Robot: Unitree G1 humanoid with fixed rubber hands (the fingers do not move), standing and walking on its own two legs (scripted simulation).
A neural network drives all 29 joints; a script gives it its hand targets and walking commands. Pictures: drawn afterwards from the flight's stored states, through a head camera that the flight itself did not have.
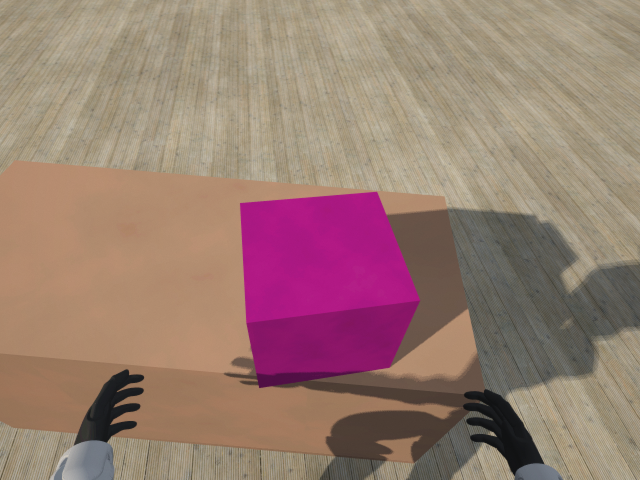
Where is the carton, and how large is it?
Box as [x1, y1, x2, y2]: [240, 192, 419, 387]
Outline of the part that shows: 376,192 240,203 246,323 259,387 389,367 419,299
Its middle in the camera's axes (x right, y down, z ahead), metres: -0.01 +0.09 +0.67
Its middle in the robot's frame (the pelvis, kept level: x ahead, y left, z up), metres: +0.42 +0.01 -0.09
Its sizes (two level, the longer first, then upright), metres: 0.238 0.225 0.232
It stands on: a pedestal, 0.56 m high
